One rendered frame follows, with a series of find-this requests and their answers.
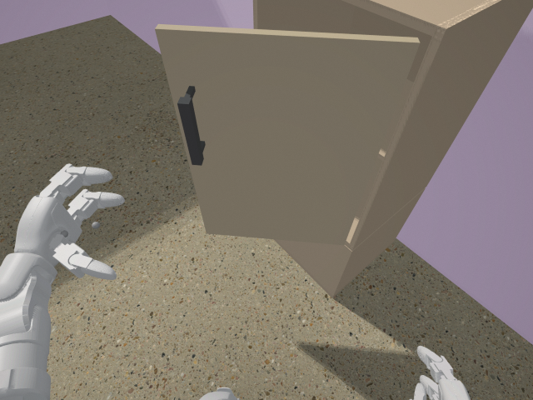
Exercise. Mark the handle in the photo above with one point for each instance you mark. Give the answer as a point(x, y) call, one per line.
point(189, 123)

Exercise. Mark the robot right hand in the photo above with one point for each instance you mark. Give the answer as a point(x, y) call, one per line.
point(448, 388)

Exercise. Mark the robot left hand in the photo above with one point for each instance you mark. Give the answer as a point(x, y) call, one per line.
point(45, 217)

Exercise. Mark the robot left forearm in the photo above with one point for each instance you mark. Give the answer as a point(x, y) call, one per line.
point(25, 326)

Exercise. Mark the cupboard door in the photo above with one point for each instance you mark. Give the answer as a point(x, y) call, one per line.
point(293, 123)

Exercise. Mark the robot left shin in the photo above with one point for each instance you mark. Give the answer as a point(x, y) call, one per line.
point(225, 389)

